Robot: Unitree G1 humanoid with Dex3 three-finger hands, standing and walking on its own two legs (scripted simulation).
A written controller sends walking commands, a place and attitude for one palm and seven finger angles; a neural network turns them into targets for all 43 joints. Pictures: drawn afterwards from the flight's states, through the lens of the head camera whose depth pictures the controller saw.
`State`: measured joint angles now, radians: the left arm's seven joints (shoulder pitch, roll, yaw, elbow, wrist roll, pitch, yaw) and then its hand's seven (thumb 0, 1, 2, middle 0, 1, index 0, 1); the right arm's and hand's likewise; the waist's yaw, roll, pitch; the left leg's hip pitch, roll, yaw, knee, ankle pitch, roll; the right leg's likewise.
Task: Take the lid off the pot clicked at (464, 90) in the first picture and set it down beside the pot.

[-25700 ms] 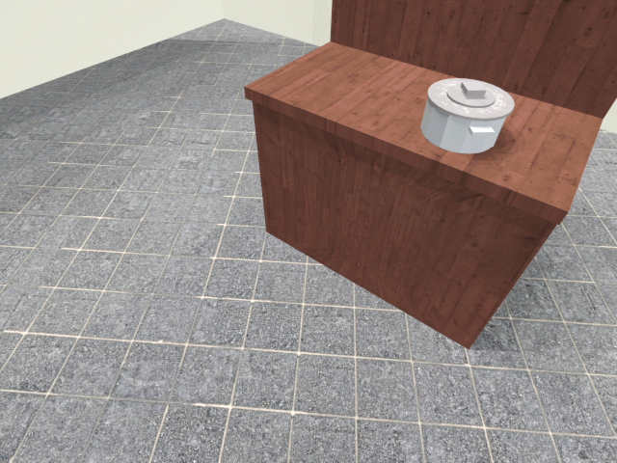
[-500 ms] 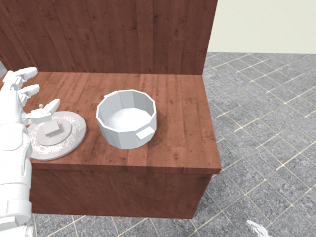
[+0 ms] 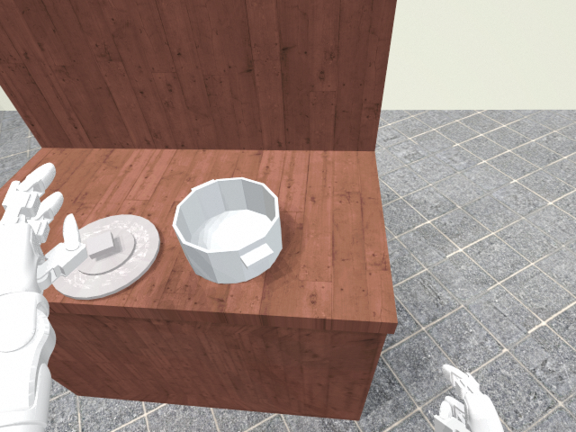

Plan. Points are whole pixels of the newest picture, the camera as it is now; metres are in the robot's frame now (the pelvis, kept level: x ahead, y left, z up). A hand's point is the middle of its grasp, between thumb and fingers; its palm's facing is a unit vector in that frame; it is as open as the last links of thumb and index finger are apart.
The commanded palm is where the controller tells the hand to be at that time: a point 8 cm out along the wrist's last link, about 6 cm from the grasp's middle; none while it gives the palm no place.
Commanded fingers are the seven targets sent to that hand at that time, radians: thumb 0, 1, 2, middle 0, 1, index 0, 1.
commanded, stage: draw the hand back to the body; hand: left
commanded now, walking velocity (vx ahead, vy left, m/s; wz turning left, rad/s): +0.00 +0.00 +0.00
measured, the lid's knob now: (101, 244) +0.44 +0.42 -0.03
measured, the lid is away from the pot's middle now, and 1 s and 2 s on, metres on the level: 0.26 0.26 0.26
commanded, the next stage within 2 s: step back with the hand held close in 0.78 s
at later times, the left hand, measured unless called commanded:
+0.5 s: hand (50, 316) +0.19 +0.26 +0.16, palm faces +0.39 -0.85 -0.35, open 7.4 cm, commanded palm +0.13 +0.30 +0.18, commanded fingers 0.00 0.90 0.90 -0.20 -0.30 -0.20 -0.30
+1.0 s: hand out of the picture +0.15 +0.29 +0.17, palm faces +0.39 -0.82 -0.41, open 7.4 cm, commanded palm +0.10 +0.32 +0.18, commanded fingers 0.00 0.90 0.90 -0.20 -0.30 -0.20 -0.30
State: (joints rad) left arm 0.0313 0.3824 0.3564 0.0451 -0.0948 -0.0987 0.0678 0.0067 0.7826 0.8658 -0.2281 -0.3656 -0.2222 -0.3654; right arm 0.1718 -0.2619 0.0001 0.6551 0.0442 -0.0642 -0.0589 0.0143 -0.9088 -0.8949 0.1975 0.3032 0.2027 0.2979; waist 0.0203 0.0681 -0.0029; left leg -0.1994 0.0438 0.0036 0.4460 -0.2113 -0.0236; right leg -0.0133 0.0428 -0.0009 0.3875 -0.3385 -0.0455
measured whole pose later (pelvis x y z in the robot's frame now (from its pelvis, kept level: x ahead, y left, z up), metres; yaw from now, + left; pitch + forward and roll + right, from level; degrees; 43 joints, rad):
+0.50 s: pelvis -0.01 +0.02 +0.00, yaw +0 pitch -4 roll +0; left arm 0.40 0.33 0.30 -0.32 -0.10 -0.12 0.07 0.01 0.89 0.90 -0.21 -0.30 -0.20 -0.30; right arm 0.17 -0.23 0.01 0.64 0.02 -0.09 -0.06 0.02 -0.91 -0.90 0.20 0.30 0.20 0.30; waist 0.04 0.07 0.00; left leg -0.17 0.03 0.01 0.43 -0.19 -0.01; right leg 0.02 0.03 0.00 0.36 -0.31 -0.02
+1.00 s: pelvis -0.03 +0.04 +0.00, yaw +0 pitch -3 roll -2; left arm 0.50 0.37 0.35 -0.48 -0.07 -0.17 0.07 0.01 0.89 0.90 -0.21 -0.30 -0.21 -0.30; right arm 0.17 -0.21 0.03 0.61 0.01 -0.10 -0.05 0.02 -0.91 -0.89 0.20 0.30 0.20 0.30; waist 0.05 0.06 0.02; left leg -0.26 0.03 0.00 0.51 -0.20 0.02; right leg -0.03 0.03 -0.01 0.37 -0.28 0.01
